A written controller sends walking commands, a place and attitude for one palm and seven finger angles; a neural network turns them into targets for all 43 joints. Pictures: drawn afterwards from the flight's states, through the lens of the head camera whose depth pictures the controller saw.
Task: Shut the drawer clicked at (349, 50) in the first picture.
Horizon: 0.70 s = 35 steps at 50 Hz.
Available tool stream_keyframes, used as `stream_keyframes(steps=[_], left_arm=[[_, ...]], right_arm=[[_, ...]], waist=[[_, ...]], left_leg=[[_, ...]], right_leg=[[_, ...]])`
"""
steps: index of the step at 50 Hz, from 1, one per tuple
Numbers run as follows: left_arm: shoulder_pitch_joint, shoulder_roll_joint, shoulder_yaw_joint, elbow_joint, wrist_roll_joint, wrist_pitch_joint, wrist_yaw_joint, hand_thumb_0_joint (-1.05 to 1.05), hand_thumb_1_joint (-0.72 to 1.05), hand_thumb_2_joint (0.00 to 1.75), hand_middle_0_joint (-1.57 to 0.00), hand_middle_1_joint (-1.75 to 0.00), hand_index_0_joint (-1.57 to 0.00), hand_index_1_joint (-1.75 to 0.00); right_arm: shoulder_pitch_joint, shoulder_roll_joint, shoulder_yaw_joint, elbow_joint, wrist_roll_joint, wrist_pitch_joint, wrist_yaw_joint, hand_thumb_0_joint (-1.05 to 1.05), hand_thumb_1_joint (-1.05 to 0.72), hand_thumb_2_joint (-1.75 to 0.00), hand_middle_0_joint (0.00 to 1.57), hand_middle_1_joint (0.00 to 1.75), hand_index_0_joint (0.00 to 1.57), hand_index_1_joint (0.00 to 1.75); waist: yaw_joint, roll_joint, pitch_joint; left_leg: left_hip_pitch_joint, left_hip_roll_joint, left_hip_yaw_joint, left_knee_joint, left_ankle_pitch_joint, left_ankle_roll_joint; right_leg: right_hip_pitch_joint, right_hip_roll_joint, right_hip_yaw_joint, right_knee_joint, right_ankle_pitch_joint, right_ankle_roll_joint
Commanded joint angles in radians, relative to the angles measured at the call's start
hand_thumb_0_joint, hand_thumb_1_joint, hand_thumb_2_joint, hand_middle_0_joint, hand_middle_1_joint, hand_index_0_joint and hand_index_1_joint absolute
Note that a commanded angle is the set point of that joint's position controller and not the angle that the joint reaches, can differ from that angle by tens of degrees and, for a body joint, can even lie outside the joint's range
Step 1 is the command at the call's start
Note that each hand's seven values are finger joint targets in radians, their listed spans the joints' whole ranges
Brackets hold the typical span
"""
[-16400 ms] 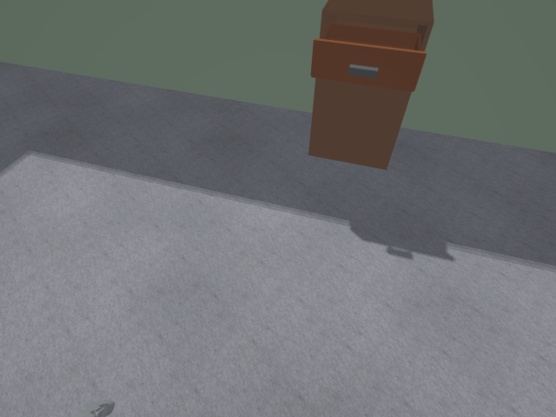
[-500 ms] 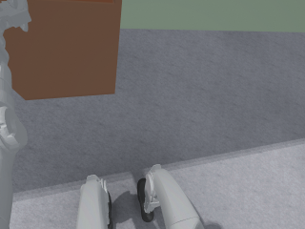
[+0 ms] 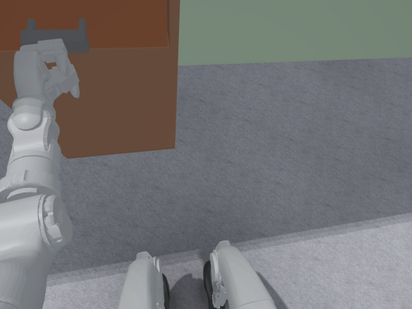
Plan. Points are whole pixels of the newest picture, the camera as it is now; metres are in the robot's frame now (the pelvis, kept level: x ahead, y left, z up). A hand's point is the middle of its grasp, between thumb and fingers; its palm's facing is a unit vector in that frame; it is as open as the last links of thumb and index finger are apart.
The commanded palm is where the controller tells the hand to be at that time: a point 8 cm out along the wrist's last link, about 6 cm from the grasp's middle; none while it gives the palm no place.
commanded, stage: draw the hand back to the body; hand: left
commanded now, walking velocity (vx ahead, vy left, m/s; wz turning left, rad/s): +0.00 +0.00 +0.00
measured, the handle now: (57, 32) +0.63 +0.22 +0.04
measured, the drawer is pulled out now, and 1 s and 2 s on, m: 0.00 0.00 0.00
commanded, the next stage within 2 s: step back with the hand held close in 1.46 s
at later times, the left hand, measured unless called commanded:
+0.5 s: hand (21, 106) +0.42 +0.21 +0.13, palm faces +0.09 -1.00 -0.05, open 3.3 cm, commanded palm +0.38 +0.25 +0.14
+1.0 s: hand out of the picture +0.28 +0.23 +0.23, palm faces +0.34 -0.89 -0.29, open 3.3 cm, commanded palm +0.23 +0.27 +0.24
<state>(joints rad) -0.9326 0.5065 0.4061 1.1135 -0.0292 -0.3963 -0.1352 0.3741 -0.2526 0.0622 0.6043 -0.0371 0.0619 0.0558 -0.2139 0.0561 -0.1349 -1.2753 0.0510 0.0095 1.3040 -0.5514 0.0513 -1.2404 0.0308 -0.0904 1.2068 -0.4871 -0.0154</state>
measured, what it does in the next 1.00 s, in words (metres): rises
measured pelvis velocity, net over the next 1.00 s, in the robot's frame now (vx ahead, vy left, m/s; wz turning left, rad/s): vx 0.04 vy -0.01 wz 0.06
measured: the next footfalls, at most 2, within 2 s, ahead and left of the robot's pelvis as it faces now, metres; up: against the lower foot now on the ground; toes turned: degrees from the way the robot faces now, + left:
none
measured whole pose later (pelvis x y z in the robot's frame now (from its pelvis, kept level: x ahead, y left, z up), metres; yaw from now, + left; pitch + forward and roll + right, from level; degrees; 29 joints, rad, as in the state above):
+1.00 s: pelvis +0.04 -0.01 +0.12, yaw +3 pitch -1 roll -1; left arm 0.22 0.31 0.16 -0.09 -0.08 -0.05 0.10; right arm 0.19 -0.23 0.06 0.55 0.04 0.00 -0.08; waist 0.03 0.06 -0.02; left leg -0.20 0.00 0.03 0.53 -0.31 0.03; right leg -0.19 0.01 -0.05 0.51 -0.29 -0.02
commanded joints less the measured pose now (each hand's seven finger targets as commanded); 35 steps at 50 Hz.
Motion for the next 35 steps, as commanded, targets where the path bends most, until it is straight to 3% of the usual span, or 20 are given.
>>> stream_keyframes(steps=[1, 2, 4, 8, 10, 12, 14, 18, 20, 25, 26, 27, 28, 29, 30, 31, 32, 33, 35], left_arm=[[-0.398, 0.187, 0.0, -0.248, -0.026, -0.121, 0.004, 0.0, 0.9, 0.9, -1.4, -1.6, -1.4, -1.6], [-0.404, 0.19, 0.001, -0.236, -0.028, -0.128, 0.0, 0.0, 0.9, 0.9, -1.4, -1.6, -1.4, -1.6], [-0.367, 0.2, 0.014, -0.203, -0.026, -0.131, -0.008, 0.0, 0.9, 0.9, -1.4, -1.6, -1.4, -1.6], [-0.138, 0.227, 0.043, -0.455, -0.066, -0.115, -0.042, 0.0, 0.9, 0.9, -1.4, -1.6, -1.4, -1.6], [-0.002, 0.159, -0.004, -0.592, -0.104, -0.081, -0.059, 0.0, 0.9, 0.9, -1.4, -1.6, -1.4, -1.6], [0.108, 0.121, -0.026, -0.689, -0.142, -0.032, -0.069, 0.0, 0.9, 0.9, -1.4, -1.6, -1.4, -1.6], [0.186, 0.067, -0.06, -0.761, -0.174, 0.005, -0.064, 0.0, 0.9, 0.9, -1.4, -1.6, -1.4, -1.6], [0.267, -0.01, -0.1, -0.771, -0.198, 0.026, -0.03, 0.0, 0.9, 0.9, -1.4, -1.6, -1.4, -1.6], [0.273, -0.018, -0.119, -0.789, -0.191, 0.015, -0.028, 0.0, 0.9, 0.9, -1.4, -1.6, -1.4, -1.6], [0.466, -0.064, -0.189, -0.933, -0.2, 0.017, -0.08, 0.0, 0.9, 0.9, -1.4, -1.6, -1.4, -1.6], [0.521, -0.046, -0.163, -0.943, -0.21, 0.028, -0.087, 0.0, 0.9, 0.9, -1.4, -1.6, -1.4, -1.6], [0.548, -0.032, -0.152, -0.952, -0.218, 0.041, -0.093, 0.0, 0.9, 0.9, -1.4, -1.6, -1.4, -1.6], [0.562, -0.031, -0.141, -0.972, -0.23, 0.054, -0.095, 0.0, 0.9, 0.9, -1.4, -1.6, -1.4, -1.6], [0.585, -0.001, -0.104, -0.985, -0.238, 0.066, -0.092, 0.0, 0.9, 0.9, -1.4, -1.6, -1.4, -1.6], [0.611, 0.097, -0.111, -1.037, -0.109, 0.12, 0.026, 0.0, 0.9, 0.9, -1.4, -1.6, -1.4, -1.6], [0.632, 0.006, -0.164, -1.085, -0.1, 0.155, 0.084, 0.0, 0.9, 0.9, -1.4, -1.6, -1.4, -1.6], [0.671, -0.01, -0.166, -1.087, -0.098, 0.182, 0.118, 0.0, 0.9, 0.9, -1.4, -1.6, -1.4, -1.6], [0.692, -0.023, -0.185, -1.13, -0.088, 0.201, 0.142, 0.0, 0.9, 0.9, -1.4, -1.6, -1.4, -1.6], [0.718, 0.021, -0.155, -1.2, -0.075, 0.228, 0.185, 0.0, 0.9, 0.9, -1.4, -1.6, -1.4, -1.6]], right_arm=[[0.177, -0.193, -0.082, -0.02, -0.005, -0.001, -0.014, 0.0, -0.9, -0.9, 0.2, 0.3, 0.2, 0.3], [0.175, -0.193, -0.083, -0.015, -0.004, 0.003, -0.016, 0.0, -0.9, -0.9, 0.2, 0.3, 0.2, 0.3], [0.174, -0.19, -0.084, -0.017, -0.004, 0.01, -0.018, 0.0, -0.9, -0.9, 0.2, 0.3, 0.2, 0.3], [0.145, -0.185, -0.097, -0.09, 0.021, 0.028, -0.016, 0.0, -0.9, -0.9, 0.2, 0.3, 0.2, 0.3], [0.131, -0.172, -0.103, -0.12, 0.038, 0.026, -0.012, 0.0, -0.9, -0.9, 0.2, 0.3, 0.2, 0.3], [0.114, -0.167, -0.108, -0.133, 0.057, 0.026, -0.02, 0.0, -0.9, -0.9, 0.2, 0.3, 0.2, 0.3], [0.09, -0.159, -0.107, -0.149, 0.071, 0.014, -0.03, 0.0, -0.9, -0.9, 0.2, 0.3, 0.2, 0.3], [0.052, -0.151, -0.102, -0.131, 0.079, -0.013, -0.052, 0.0, -0.9, -0.9, 0.2, 0.3, 0.2, 0.3], [0.035, -0.153, -0.101, -0.126, 0.08, -0.026, -0.058, 0.0, -0.9, -0.9, 0.2, 0.3, 0.2, 0.3], [-0.016, -0.141, -0.101, -0.17, 0.086, -0.056, -0.055, 0.0, -0.9, -0.9, 0.2, 0.3, 0.2, 0.3], [-0.028, -0.141, -0.099, -0.175, 0.086, -0.06, -0.057, 0.0, -0.9, -0.9, 0.2, 0.3, 0.2, 0.3], [-0.052, -0.141, -0.095, -0.184, 0.091, -0.063, -0.06, 0.0, -0.9, -0.9, 0.2, 0.3, 0.2, 0.3], [-0.066, -0.14, -0.093, -0.193, 0.092, -0.068, -0.064, 0.0, -0.9, -0.9, 0.2, 0.3, 0.2, 0.3], [-0.087, -0.141, -0.091, -0.205, 0.094, -0.073, -0.069, 0.0, -0.9, -0.9, 0.2, 0.3, 0.2, 0.3], [-0.16, -0.124, -0.097, -0.225, 0.093, -0.042, -0.091, 0.0, -0.9, -0.9, 0.2, 0.3, 0.2, 0.3], [-0.182, -0.104, -0.088, -0.25, 0.092, -0.036, -0.105, 0.0, -0.9, -0.9, 0.2, 0.3, 0.2, 0.3], [-0.185, -0.107, -0.087, -0.256, 0.092, -0.037, -0.113, 0.0, -0.9, -0.9, 0.2, 0.3, 0.2, 0.3], [-0.2, -0.105, -0.084, -0.256, 0.094, -0.038, -0.12, 0.0, -0.9, -0.9, 0.2, 0.3, 0.2, 0.3], [-0.225, -0.106, -0.075, -0.254, 0.093, -0.041, -0.137, 0.0, -0.9, -0.9, 0.2, 0.3, 0.2, 0.3]], waist=[[-0.009, 0.136, -0.545], [-0.016, 0.116, -0.529], [-0.005, 0.104, -0.522], [0.105, 0.184, -0.747], [0.123, 0.201, -0.782], [0.12, 0.111, -0.707], [0.113, 0.038, -0.612], [0.091, -0.02, -0.406], [0.093, 0.022, -0.329], [0.137, 0.132, -0.365], [0.15, 0.09, -0.368], [0.154, 0.085, -0.325], [0.153, 0.027, -0.311], [0.165, 0.009, -0.287], [0.214, 0.002, -0.304], [0.19, 0.002, -0.229], [0.189, -0.037, -0.175], [0.194, -0.008, -0.178], [0.205, -0.015, -0.163]], left_leg=[[0.493, -0.008, -0.103, -0.144, 0.475, -0.026], [0.481, -0.009, -0.096, -0.139, 0.473, -0.024], [0.449, -0.015, -0.086, -0.136, 0.475, -0.022], [0.658, -0.018, -0.072, -0.202, 0.692, -0.036], [0.754, -0.016, -0.074, -0.235, 0.812, -0.039], [0.751, -0.011, -0.065, -0.279, 0.822, -0.032], [0.704, -0.02, -0.047, -0.326, 0.741, -0.019], [0.673, -0.027, -0.025, -0.386, 0.586, -0.016], [0.691, -0.031, -0.021, -0.411, 0.554, -0.018], [0.871, -0.022, -0.038, -0.461, 0.707, -0.032], [0.877, -0.019, -0.044, -0.475, 0.713, -0.034], [0.855, -0.022, -0.039, -0.491, 0.67, -0.033], [0.836, -0.025, -0.037, -0.505, 0.627, -0.027], [0.807, -0.031, -0.031, -0.521, 0.573, -0.026], [0.859, -0.041, -0.019, -0.575, 0.548, -0.025], [0.869, -0.041, -0.014, -0.615, 0.498, -0.028], [0.855, -0.036, -0.019, -0.639, 0.445, -0.03], [0.878, -0.035, -0.011, -0.658, 0.424, -0.027], [0.913, -0.032, -0.017, -0.693, 0.424, -0.021]], right_leg=[[0.239, 0.019, 0.043, -0.12, 0.299, -0.011], [0.246, 0.018, 0.048, -0.124, 0.309, -0.009], [0.282, 0.016, 0.053, -0.12, 0.331, -0.009], [0.477, 0.015, 0.062, -0.155, 0.491, -0.013], [0.538, 0.019, 0.056, -0.19, 0.565, -0.011], [0.607, 0.022, 0.05, -0.243, 0.615, -0.001], [0.677, 0.02, 0.05, -0.289, 0.627, 0.007], [0.673, 0.019, 0.046, -0.348, 0.548, 0.012], [0.661, 0.016, 0.048, -0.369, 0.512, 0.003], [0.708, 0.01, 0.04, -0.4, 0.531, -0.008], [0.739, 0.009, 0.035, -0.407, 0.539, -0.006], [0.753, 0.007, 0.037, -0.422, 0.524, -0.006], [0.782, 0.007, 0.035, -0.433, 0.525, -0.003], [0.811, 0.004, 0.037, -0.443, 0.514, -0.004], [0.859, -0.02, 0.083, -0.497, 0.459, -0.023], [0.857, -0.02, 0.079, -0.533, 0.436, -0.018], [0.86, -0.025, 0.073, -0.551, 0.399, -0.015], [0.889, -0.031, 0.078, -0.569, 0.383, -0.015], [0.941, -0.03, 0.078, -0.603, 0.382, -0.019]])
